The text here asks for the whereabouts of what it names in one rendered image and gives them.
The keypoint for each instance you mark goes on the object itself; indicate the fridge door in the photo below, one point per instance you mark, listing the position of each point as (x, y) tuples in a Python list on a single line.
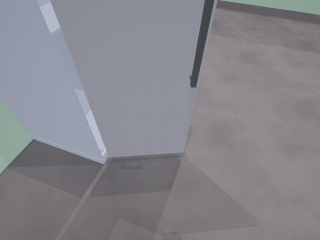
[(134, 59)]

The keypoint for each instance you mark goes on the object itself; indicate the handle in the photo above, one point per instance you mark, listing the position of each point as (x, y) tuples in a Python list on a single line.
[(204, 26)]

